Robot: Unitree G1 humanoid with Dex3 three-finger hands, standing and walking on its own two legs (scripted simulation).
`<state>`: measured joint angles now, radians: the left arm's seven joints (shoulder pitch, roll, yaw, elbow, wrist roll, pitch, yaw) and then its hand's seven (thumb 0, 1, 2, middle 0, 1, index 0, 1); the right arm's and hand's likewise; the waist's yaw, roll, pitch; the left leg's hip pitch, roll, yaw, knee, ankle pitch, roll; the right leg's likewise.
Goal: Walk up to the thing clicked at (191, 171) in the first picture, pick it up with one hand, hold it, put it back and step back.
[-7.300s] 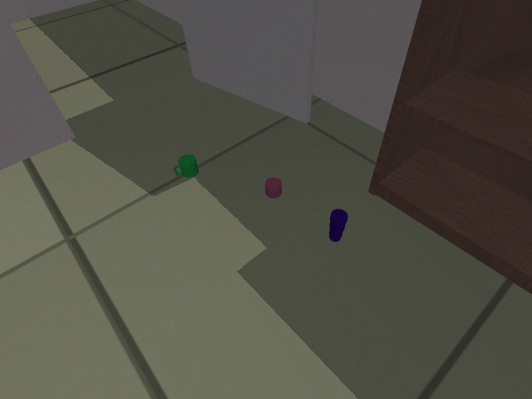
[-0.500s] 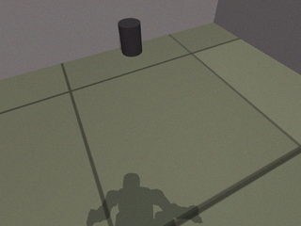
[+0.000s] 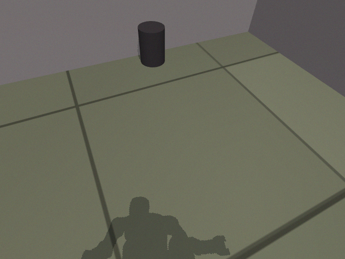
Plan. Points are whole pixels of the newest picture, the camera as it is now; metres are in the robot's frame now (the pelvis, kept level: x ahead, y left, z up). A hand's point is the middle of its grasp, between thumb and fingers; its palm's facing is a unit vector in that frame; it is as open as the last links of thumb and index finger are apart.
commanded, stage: walk up
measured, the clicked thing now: out of the picture +0.04 -1.41 -0.72
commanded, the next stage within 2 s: none
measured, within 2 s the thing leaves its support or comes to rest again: neither
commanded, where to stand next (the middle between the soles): +0.45 -0.06 m, yaw -3 degrees
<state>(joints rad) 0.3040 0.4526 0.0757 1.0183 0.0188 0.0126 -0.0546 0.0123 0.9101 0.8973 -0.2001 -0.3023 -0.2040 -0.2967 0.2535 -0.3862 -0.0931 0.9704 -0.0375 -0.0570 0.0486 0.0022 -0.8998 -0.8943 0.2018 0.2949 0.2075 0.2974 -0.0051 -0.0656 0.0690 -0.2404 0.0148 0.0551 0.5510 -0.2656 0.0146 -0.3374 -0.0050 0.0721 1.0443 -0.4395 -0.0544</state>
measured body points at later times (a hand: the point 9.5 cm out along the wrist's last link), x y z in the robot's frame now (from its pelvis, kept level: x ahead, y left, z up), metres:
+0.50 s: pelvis +0.20 -0.05 +0.01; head +0.22 -0.10 +0.46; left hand +0.26 +0.25 -0.08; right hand +0.29 -0.37 -0.12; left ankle +0.23 +0.11 -0.65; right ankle +0.21 -0.16 -0.73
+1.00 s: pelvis +0.42 -0.01 +0.01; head +0.45 -0.05 +0.46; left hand +0.70 +0.21 -0.08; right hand +0.30 -0.32 -0.10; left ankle +0.45 +0.08 -0.73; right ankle +0.41 -0.16 -0.68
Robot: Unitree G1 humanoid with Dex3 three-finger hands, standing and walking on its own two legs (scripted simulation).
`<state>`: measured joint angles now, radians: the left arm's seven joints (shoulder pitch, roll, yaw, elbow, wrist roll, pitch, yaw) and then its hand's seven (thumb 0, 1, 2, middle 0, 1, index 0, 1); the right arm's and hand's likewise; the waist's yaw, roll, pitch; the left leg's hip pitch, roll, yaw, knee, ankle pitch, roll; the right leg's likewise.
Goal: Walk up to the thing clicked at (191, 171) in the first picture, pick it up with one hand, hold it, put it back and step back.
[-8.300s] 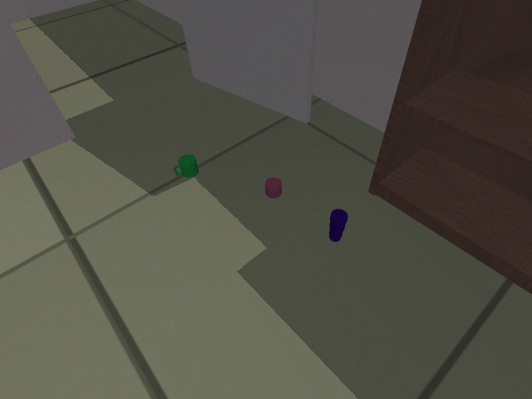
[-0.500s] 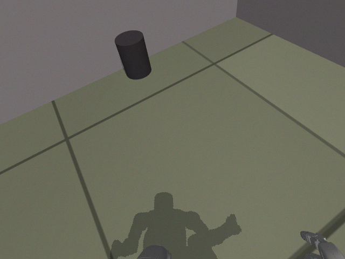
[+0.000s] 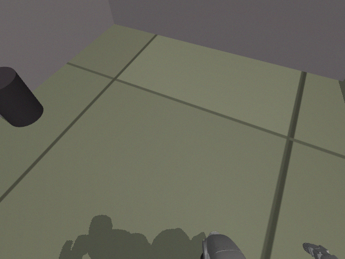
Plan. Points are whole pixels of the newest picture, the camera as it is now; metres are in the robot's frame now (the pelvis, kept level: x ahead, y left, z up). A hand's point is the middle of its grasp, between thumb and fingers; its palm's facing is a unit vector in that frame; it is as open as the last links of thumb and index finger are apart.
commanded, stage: walk up
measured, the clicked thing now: out of the picture +0.50 -1.36 -0.73
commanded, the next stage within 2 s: none
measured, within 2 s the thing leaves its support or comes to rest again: neither
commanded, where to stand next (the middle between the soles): +0.06 -0.02 m, yaw -82 degrees
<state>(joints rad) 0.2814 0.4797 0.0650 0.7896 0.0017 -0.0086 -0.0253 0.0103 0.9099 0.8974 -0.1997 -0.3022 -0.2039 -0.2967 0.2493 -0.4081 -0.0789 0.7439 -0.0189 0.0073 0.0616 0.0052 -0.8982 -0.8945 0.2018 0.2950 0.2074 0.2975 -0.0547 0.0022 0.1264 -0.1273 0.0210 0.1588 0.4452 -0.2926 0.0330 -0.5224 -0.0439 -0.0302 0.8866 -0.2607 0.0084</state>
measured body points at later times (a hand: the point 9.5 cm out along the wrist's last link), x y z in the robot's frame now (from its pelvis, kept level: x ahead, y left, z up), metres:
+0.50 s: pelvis +0.06 +0.11 -0.03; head +0.12 +0.09 +0.42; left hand +0.36 +0.29 -0.12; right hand +0.01 -0.22 -0.12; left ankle +0.16 +0.21 -0.74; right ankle +0.09 -0.05 -0.69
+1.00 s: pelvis +0.00 +0.08 -0.02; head -0.01 +0.05 +0.43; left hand +0.30 +0.20 -0.10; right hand -0.25 -0.18 -0.13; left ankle +0.12 +0.15 -0.69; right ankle -0.10 +0.00 -0.74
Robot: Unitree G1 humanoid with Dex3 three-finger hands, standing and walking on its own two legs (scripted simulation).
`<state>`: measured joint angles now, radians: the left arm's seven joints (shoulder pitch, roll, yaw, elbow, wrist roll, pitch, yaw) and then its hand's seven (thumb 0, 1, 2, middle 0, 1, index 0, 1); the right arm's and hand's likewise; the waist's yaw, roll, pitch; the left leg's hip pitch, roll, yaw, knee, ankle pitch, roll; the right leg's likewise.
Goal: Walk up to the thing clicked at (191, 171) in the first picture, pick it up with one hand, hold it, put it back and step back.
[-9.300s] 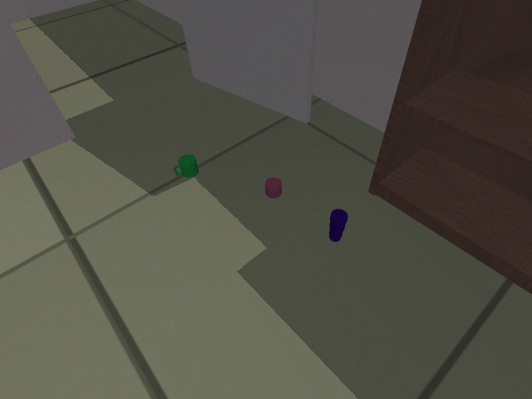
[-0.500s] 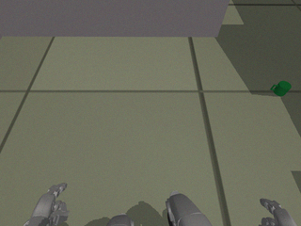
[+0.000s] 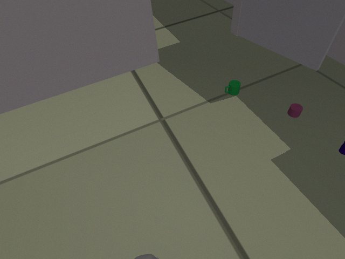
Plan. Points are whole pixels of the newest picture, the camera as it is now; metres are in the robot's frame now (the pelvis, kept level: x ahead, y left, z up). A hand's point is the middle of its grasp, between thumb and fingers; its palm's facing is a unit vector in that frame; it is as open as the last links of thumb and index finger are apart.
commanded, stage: walk up
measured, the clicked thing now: (232, 88) +1.47 -0.42 -0.71
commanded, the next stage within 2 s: stand in 1.76 s
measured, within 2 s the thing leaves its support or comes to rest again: neither
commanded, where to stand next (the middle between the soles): +0.12 +0.00 m, yaw -27 degrees
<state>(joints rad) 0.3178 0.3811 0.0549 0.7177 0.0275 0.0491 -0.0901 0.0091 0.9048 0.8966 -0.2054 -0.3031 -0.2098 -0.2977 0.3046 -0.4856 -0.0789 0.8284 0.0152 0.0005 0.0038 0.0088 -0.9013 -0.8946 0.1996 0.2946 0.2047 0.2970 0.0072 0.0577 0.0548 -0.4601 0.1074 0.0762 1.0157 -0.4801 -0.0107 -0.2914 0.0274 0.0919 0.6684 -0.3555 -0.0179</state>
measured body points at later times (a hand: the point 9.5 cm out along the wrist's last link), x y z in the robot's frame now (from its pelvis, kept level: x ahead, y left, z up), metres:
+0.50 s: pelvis +0.04 -0.02 +0.00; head +0.08 -0.05 +0.44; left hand +0.22 +0.27 -0.10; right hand +0.02 -0.36 -0.11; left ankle +0.09 +0.10 -0.72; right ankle +0.04 -0.15 -0.72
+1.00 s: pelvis +0.03 +0.00 -0.02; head +0.06 -0.03 +0.43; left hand +0.24 +0.25 -0.12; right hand -0.01 -0.33 -0.13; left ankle +0.09 +0.13 -0.72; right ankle +0.04 -0.14 -0.72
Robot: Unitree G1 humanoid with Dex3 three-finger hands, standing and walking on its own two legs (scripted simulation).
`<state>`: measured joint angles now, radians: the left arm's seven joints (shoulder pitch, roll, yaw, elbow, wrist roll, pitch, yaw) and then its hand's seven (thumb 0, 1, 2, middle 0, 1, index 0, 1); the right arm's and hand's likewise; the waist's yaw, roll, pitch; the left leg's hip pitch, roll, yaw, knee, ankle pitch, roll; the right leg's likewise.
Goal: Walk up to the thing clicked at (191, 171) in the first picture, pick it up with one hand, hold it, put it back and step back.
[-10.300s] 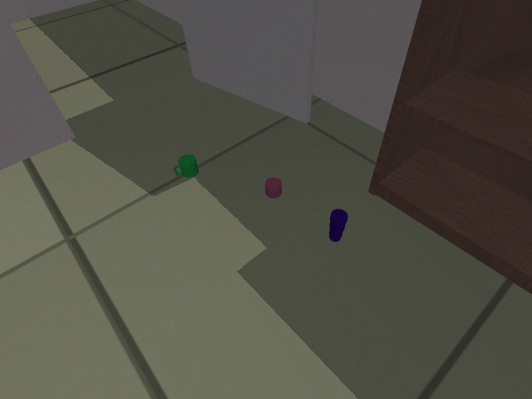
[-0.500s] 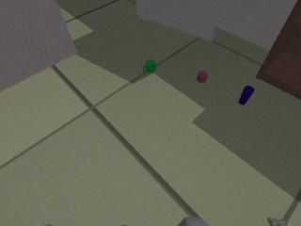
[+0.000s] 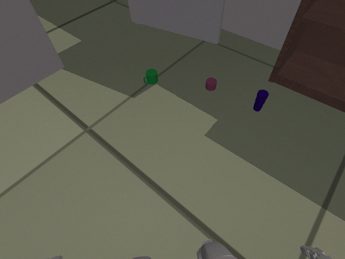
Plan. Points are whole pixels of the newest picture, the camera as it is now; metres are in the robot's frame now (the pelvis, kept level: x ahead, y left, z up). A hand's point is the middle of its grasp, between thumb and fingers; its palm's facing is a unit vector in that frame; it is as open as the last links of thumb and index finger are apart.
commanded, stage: walk up
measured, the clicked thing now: (150, 77) +1.48 +0.21 -0.70
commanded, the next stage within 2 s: stand in 0.76 s
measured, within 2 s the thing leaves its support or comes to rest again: neither
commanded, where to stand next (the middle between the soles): +0.08 +0.04 m, yaw -3 degrees
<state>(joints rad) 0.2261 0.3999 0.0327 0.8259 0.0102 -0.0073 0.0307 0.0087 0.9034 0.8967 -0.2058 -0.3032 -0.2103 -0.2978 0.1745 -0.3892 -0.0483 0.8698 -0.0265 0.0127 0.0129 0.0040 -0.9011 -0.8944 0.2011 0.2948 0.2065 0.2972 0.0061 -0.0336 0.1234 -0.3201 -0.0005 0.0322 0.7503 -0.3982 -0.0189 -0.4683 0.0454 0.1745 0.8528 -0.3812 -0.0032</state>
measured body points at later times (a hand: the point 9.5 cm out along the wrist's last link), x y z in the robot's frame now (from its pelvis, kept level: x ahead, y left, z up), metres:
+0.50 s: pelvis +0.00 +0.00 +0.02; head +0.01 -0.01 +0.47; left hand +0.10 +0.31 -0.09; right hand +0.06 -0.30 -0.11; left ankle +0.00 +0.14 -0.71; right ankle +0.02 -0.12 -0.71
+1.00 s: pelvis +0.00 +0.01 +0.04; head +0.01 +0.00 +0.49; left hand +0.14 +0.29 -0.09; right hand +0.06 -0.31 -0.09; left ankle +0.00 +0.14 -0.71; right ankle +0.02 -0.12 -0.71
